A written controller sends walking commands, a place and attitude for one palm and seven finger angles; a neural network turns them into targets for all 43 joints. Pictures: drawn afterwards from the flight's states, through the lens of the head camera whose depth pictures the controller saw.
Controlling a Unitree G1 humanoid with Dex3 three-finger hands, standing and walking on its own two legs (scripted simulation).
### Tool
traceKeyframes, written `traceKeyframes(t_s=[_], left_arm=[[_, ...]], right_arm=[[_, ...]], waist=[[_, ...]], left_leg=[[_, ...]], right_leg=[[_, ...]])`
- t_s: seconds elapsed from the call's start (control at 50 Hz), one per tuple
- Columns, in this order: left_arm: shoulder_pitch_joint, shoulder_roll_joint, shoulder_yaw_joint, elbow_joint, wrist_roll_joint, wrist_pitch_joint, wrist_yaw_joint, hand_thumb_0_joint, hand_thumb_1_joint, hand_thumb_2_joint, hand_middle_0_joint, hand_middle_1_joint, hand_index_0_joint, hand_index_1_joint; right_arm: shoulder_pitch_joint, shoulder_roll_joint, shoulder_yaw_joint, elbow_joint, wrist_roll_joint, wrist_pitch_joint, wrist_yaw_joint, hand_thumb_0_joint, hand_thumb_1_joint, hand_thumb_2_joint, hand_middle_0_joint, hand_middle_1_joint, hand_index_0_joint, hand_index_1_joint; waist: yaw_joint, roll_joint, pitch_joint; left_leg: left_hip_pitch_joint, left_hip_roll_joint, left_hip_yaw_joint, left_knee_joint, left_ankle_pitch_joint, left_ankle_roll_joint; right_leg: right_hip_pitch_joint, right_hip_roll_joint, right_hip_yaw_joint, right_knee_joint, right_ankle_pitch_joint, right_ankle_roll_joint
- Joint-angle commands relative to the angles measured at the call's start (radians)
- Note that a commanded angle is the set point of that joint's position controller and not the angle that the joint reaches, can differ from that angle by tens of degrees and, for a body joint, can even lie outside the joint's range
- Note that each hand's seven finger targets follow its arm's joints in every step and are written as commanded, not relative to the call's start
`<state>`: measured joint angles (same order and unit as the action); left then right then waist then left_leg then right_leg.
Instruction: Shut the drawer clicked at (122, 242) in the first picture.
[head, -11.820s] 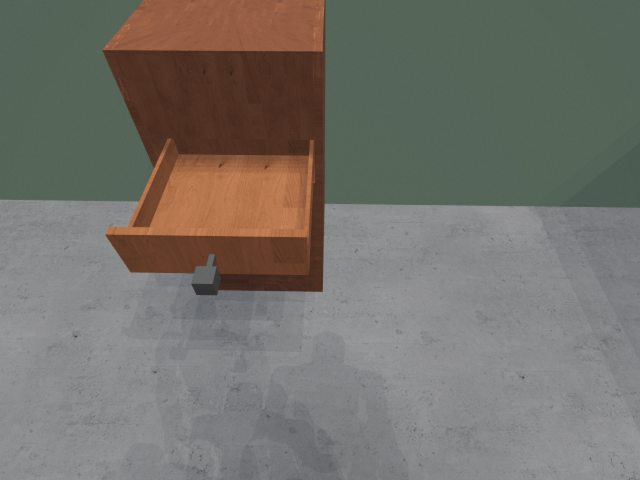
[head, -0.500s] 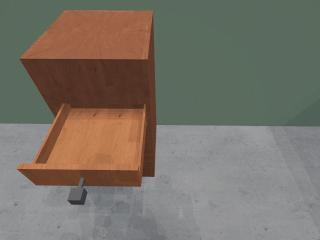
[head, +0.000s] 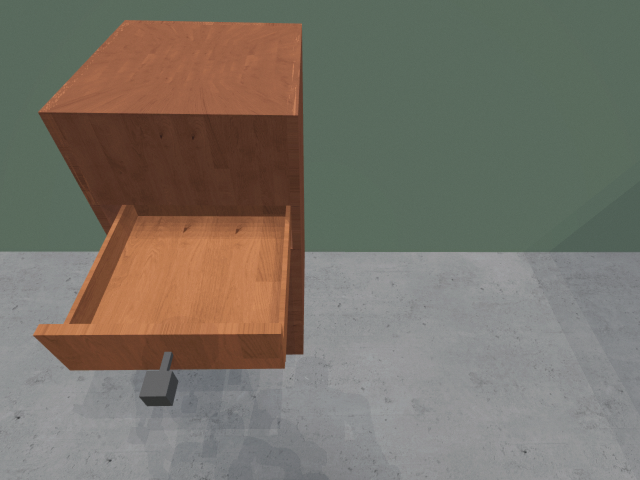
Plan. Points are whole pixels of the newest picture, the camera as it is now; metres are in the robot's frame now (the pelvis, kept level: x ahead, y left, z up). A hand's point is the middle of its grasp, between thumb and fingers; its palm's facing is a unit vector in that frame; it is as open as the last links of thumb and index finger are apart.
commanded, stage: look again from close up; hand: left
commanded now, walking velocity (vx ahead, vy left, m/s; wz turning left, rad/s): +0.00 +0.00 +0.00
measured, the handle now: (162, 376) +0.31 +0.27 -0.15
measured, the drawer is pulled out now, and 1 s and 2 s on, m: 0.30 0.30 0.30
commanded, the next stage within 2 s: raise the hand and make a fist in 0.22 s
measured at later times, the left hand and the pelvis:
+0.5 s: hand out of the picture +0.12 +0.24 -0.06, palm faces +0.22 -0.96 -0.20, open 6.9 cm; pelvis -0.01 +0.06 -0.01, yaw +3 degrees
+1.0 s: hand out of the picture +0.13 +0.19 -0.05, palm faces +0.04 -1.00 +0.00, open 4.6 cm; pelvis -0.03 +0.03 -0.11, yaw +4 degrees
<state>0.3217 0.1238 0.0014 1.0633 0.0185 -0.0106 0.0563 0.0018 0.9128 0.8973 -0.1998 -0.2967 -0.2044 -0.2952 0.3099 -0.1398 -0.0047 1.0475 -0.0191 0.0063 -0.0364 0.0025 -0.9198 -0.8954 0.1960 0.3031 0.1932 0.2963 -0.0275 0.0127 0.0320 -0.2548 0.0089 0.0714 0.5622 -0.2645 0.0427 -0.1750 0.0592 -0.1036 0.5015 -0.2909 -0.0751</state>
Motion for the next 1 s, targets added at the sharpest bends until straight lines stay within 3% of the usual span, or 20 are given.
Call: traceKeyframes(t_s=[0.0,0.12,0.28,0.3,0.32,0.34,0.36,0.38,0.4,0.44,0.52,0.54,0.58,0.62,0.66,0.74,0.76,0.86,0.92,0.98], left_arm=[[0.07,0.08,0.015,-0.042,-0.003,-0.009,-0.004,0.0,0.9,0.9,-0.2,-0.3,-0.2,-0.3],[0.095,0.069,0.01,-0.043,0.0,-0.009,-0.012,0.0,0.9,0.9,-0.2,-0.3,-0.2,-0.3],[0.126,0.053,0.001,-0.024,0.0,-0.011,-0.012,0.0,0.9,0.9,-0.2,-0.3,-0.2,-0.3],[0.154,0.105,-0.009,0.006,0.01,-0.021,0.022,0.0,0.9,0.9,-0.2,-0.3,-0.2,-0.3],[-0.562,0.33,0.101,-1.569,-0.198,-0.224,0.025,0.0,0.9,0.9,-0.22,-0.322,-0.22,-0.322],[-0.185,0.258,0.078,-1.391,-0.127,-0.182,0.071,0.0,0.9,0.9,-0.24,-0.343,-0.24,-0.343],[0.09,0.101,-0.037,-1.255,-0.14,-0.067,0.105,0.0,0.9,0.9,-0.26,-0.365,-0.26,-0.365],[0.163,-0.071,-0.151,-1.155,-0.158,-0.022,0.1,0.0,0.9,0.9,-0.28,-0.387,-0.28,-0.387],[0.137,-0.088,-0.18,-1.24,-0.188,-0.058,0.085,0.0,0.9,0.9,-0.3,-0.408,-0.3,-0.408],[0.146,-0.055,-0.154,-1.177,-0.167,-0.144,0.063,0.0,0.9,0.9,-0.34,-0.452,-0.34,-0.452],[0.384,-0.105,-0.107,-1.033,-0.213,-0.403,-0.094,0.0,0.9,0.9,-0.42,-0.538,-0.42,-0.538],[0.438,-0.102,-0.101,-1.058,-0.221,-0.482,-0.148,0.0,0.9,0.9,-0.44,-0.56,-0.44,-0.56],[0.489,0.006,-0.015,-1.087,-0.18,-0.621,-0.22,0.0,0.9,0.9,-0.48,-0.603,-0.48,-0.603],[0.553,0.095,0.069,-1.159,-0.143,-0.615,-0.217,0.0,0.9,0.9,-0.52,-0.647,-0.52,-0.647],[0.518,0.118,0.081,-1.275,-0.13,-0.545,-0.189,0.0,0.9,0.9,-0.56,-0.69,-0.56,-0.69],[0.397,0.072,0.044,-1.525,-0.188,-0.542,-0.139,0.0,0.9,0.9,-0.64,-0.777,-0.64,-0.777],[0.328,0.069,0.017,-1.571,-0.198,-0.566,-0.141,0.0,0.9,0.9,-0.66,-0.798,-0.66,-0.798],[0.241,0.04,-0.1,-1.516,-0.205,-0.641,-0.254,0.0,0.9,0.9,-0.76,-0.907,-0.76,-0.907],[0.312,0.115,-0.015,-1.425,-0.219,-0.556,-0.314,0.0,0.9,0.9,-0.82,-0.972,-0.82,-0.972],[0.42,0.164,0.108,-1.41,-0.244,-0.444,-0.308,0.0,0.9,0.9,-0.88,-1.037,-0.88,-1.037]], right_arm=[[0.072,-0.068,-0.002,-0.03,-0.007,-0.013,0.01,0.0,-0.9,-0.9,0.2,0.3,0.2,0.3],[0.076,-0.094,-0.004,-0.029,-0.005,-0.019,0.01,0.0,-0.9,-0.9,0.2,0.3,0.2,0.3],[0.08,-0.101,-0.002,-0.001,0.003,-0.033,0.009,0.0,-0.9,-0.9,0.2,0.3,0.2,0.3],[-0.057,-0.13,0.0,-0.078,0.014,-0.029,0.013,0.0,-0.9,-0.9,0.2,0.3,0.2,0.3],[-0.03,-0.306,-0.028,-0.449,0.064,-0.179,-0.027,0.0,-0.9,-0.9,0.2,0.3,0.2,0.3],[-0.087,-0.23,0.017,-0.367,0.059,-0.285,-0.043,0.0,-0.9,-0.9,0.2,0.3,0.2,0.3],[-0.086,-0.199,0.001,-0.345,0.072,-0.333,-0.026,0.0,-0.9,-0.9,0.2,0.3,0.2,0.3],[-0.055,-0.198,0.007,-0.317,0.076,-0.346,-0.021,0.0,-0.9,-0.9,0.2,0.3,0.2,0.3],[-0.06,-0.221,-0.01,-0.365,0.074,-0.366,-0.021,0.0,-0.9,-0.9,0.2,0.3,0.2,0.3],[-0.067,-0.257,-0.031,-0.411,0.043,-0.381,-0.012,0.0,-0.9,-0.9,0.2,0.3,0.2,0.3],[-0.143,-0.239,-0.078,-0.543,0.03,-0.368,0.029,0.0,-0.9,-0.9,0.2,0.3,0.2,0.3],[-0.164,-0.236,-0.087,-0.58,0.029,-0.357,0.044,0.0,-0.9,-0.9,0.2,0.3,0.2,0.3],[-0.199,-0.229,-0.11,-0.619,0.021,-0.319,0.086,0.0,-0.9,-0.9,0.2,0.3,0.2,0.3],[-0.245,-0.22,-0.117,-0.696,0.022,-0.262,0.096,0.0,-0.9,-0.9,0.2,0.3,0.2,0.3],[-0.257,-0.214,-0.109,-0.743,0.03,-0.201,0.091,0.0,-0.9,-0.9,0.2,0.3,0.2,0.3],[-0.201,-0.186,-0.093,-0.787,0.029,-0.157,0.057,0.0,-0.9,-0.9,0.2,0.3,0.2,0.3],[-0.177,-0.189,-0.084,-0.776,0.025,-0.161,0.05,0.0,-0.9,-0.9,0.2,0.3,0.2,0.3],[-0.172,-0.219,-0.058,-0.723,0.029,-0.241,0.041,0.0,-0.9,-0.9,0.2,0.3,0.2,0.3],[-0.181,-0.221,-0.057,-0.727,0.05,-0.25,0.029,0.0,-0.9,-0.9,0.2,0.3,0.2,0.3],[-0.196,-0.198,-0.057,-0.749,0.067,-0.22,0.013,0.0,-0.9,-0.9,0.2,0.3,0.2,0.3]], waist=[[0.022,0.07,0.116],[0.032,-0.011,0.089],[0.034,0.001,0.041],[0.076,-0.061,0.148],[-0.115,0.16,-0.387],[0.004,0.267,-0.412],[-0.022,0.241,-0.243],[-0.021,0.171,-0.098],[-0.024,0.135,-0.044],[-0.057,-0.084,-0.035],[0.022,-0.369,-0.14],[0.046,-0.352,-0.163],[0.08,-0.085,-0.217],[0.132,0.027,-0.29],[0.139,0.112,-0.306],[0.077,0.121,-0.365],[0.038,0.089,-0.362],[-0.039,0.06,-0.323],[-0.012,0.003,-0.344],[0.056,-0.018,-0.439]], left_leg=[[-0.076,0.097,-0.172,-0.2,-0.091,0.018],[-0.109,0.109,-0.21,-0.265,-0.15,0.028],[-0.031,0.122,-0.221,-0.299,-0.058,0.035],[-0.114,0.093,-0.105,-0.105,0.002,-0.007],[0.248,0.006,-0.138,-0.164,0.106,-0.036],[0.286,0.087,-0.217,-0.228,0.03,-0.085],[0.156,0.1,-0.305,-0.296,-0.091,-0.136],[0.061,0.073,-0.292,-0.282,-0.14,-0.118],[0.009,0.058,-0.282,-0.229,-0.14,-0.096],[-0.116,0.038,-0.27,-0.069,-0.199,-0.067],[-0.417,0.006,-0.177,0.221,-0.194,-0.048],[-0.467,0.0,-0.155,0.27,-0.156,-0.051],[-0.468,-0.006,-0.135,0.352,-0.004,-0.083],[-0.481,-0.004,-0.137,0.357,0.031,-0.088],[-0.482,0.004,-0.182,0.335,0.006,-0.109],[-0.454,0.02,-0.223,0.383,-0.055,-0.077],[-0.473,0.021,-0.229,0.407,-0.079,-0.063],[-0.526,0.034,-0.286,0.48,-0.193,-0.027],[-0.631,0.014,-0.245,0.49,-0.286,-0.008],[-0.639,-0.006,-0.189,0.491,-0.191,-0.006]], right_leg=[[-0.111,-0.145,0.158,-0.144,-0.089,-0.002],[-0.058,-0.14,0.134,-0.117,-0.033,0.008],[-0.038,-0.144,0.107,-0.094,0.066,0.025],[-0.098,-0.177,0.143,-0.148,0.133,0.035],[-0.107,-0.071,0.048,-0.025,0.131,0.041],[-0.164,-0.054,0.035,0.108,-0.022,0.026],[-0.32,-0.045,0.023,0.189,-0.118,0.038],[-0.377,-0.056,0.041,0.233,-0.085,0.044],[-0.384,-0.061,0.031,0.214,-0.098,0.047],[-0.459,-0.051,0.013,0.172,-0.136,0.05],[-0.576,-0.047,0.021,0.282,-0.283,0.042],[-0.588,-0.041,0.023,0.333,-0.272,0.035],[-0.64,-0.032,0.018,0.472,-0.13,0.008],[-0.646,-0.03,0.023,0.557,-0.086,-0.001],[-0.687,-0.027,0.026,0.602,-0.109,-0.003],[-0.756,-0.015,0.041,0.586,-0.133,0.011],[-0.776,-0.009,0.05,0.574,-0.141,0.016],[-0.891,-0.01,0.06,0.579,-0.197,0.028],[-0.811,-0.018,0.077,0.54,-0.251,0.029],[-0.658,-0.021,0.095,0.51,-0.23,0.028]])
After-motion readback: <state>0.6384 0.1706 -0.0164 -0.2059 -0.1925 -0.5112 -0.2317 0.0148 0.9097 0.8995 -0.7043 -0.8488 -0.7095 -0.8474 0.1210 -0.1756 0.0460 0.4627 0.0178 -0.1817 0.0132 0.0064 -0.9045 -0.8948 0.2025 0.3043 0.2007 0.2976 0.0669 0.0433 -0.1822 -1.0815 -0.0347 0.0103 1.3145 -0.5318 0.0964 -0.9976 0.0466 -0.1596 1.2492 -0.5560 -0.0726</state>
